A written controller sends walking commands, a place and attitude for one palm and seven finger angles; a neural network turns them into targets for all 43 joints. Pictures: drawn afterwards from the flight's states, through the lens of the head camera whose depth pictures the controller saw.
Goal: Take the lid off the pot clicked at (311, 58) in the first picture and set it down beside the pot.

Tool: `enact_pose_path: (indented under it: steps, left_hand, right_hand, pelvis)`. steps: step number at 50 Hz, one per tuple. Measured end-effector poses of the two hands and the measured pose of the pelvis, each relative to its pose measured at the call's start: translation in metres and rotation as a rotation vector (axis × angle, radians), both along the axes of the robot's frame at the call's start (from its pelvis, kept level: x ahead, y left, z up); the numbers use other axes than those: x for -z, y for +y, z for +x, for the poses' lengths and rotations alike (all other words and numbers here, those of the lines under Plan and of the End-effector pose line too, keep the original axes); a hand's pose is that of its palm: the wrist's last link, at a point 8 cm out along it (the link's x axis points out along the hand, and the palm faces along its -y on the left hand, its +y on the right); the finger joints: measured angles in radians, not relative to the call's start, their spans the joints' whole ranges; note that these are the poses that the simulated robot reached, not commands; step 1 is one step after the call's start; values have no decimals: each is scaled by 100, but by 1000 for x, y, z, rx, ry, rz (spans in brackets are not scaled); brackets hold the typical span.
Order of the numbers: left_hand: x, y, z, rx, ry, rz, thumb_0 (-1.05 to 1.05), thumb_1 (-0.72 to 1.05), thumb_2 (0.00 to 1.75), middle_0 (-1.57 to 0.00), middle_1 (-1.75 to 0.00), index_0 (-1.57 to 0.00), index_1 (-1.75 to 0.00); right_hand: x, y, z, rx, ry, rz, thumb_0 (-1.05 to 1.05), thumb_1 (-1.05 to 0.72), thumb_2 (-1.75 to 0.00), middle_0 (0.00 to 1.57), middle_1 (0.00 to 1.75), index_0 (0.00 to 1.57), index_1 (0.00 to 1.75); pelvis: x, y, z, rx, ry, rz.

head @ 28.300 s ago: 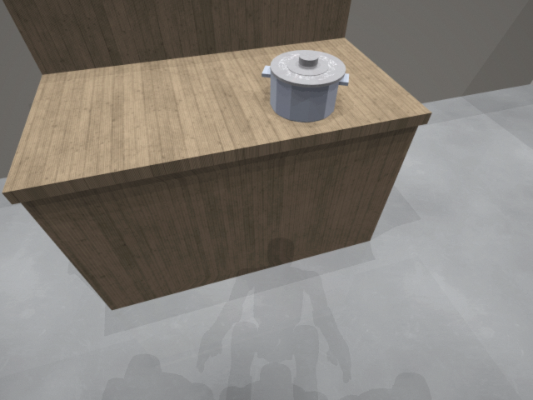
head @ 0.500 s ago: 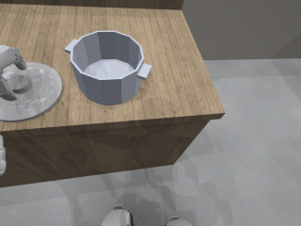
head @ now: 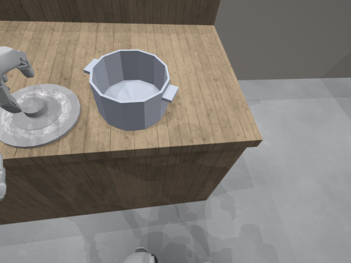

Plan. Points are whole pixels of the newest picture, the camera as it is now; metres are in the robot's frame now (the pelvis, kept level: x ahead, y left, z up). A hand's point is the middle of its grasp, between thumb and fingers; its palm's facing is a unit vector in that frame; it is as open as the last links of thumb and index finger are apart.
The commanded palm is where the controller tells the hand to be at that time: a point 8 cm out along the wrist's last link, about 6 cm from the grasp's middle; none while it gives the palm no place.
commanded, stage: raise the empty hand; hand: left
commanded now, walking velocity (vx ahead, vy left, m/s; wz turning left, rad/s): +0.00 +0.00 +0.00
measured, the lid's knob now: (34, 107) +0.50 +0.35 +0.01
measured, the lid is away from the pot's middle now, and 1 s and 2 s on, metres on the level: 0.25 0.25 0.25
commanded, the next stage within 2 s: draw the hand back to the body in 0.42 s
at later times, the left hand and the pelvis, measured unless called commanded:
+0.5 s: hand out of the picture +0.46 +0.35 +0.15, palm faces -0.39 -0.14 -0.91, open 11.0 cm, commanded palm +0.49 +0.33 +0.22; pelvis +0.01 -0.01 +0.01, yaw +1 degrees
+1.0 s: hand out of the picture +0.42 +0.34 +0.14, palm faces -0.35 -0.13 -0.93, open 11.0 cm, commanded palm +0.41 +0.33 +0.22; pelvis +0.01 +0.00 +0.02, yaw +2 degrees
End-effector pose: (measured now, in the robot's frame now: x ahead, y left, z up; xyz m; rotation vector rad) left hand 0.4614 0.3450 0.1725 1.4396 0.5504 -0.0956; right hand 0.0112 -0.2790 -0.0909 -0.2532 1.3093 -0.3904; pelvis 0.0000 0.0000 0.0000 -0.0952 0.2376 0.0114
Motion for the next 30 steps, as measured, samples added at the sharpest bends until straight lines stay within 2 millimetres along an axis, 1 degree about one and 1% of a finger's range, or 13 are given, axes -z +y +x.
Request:
enact_pose_path:
  steps: [3, 9, 18, 24, 30]
  left_hand:
    - [-5, -1, 0, 3, 7, 15, 0, -1, 67, -38, -84, -37, -84]
    - [-21, -1, 1, 10, -20, -1, 0, -1, 67, -38, -84, -37, -84]
    - [-35, 1, 2, -6, -8, 11, 0, -1, 67, -38, -84, -37, -84]
    - [-37, 4, 3, -15, 2, 7, 0, -1, 67, -38, -84, -37, -84]
    - [-32, 2, 3, 6, 6, -5, 0, -1, 67, -38, -84, -37, -84]
  right_hand:
    - [-1, -1, 2, -7, -5, -2, 1, -90, -90, 20, 30, 21, 30]
    - [-4, -3, 8, -8, -15, 1, 1, -90, -90, 20, 30, 21, 30]
    - [-5, -5, 16, -19, -19, 14, 1, -90, -90, 20, 30, 21, 30]
    - [-7, -7, 20, -18, -21, 18, 1, -90, -90, 20, 30, 21, 30]
    - [-7, -8, 23, -20, -9, 24, 1, -90, -90, 20, 30, 21, 30]
  pelvis:
    - [-1, -1, 1, -2, -5, 1]
    - [-5, -2, 4, -2, -15, 4]
    - [-8, -4, 7, -6, -25, 9]
    - [-10, -6, 9, -6, -25, 11]
    - [-10, -6, 11, -6, -24, 11]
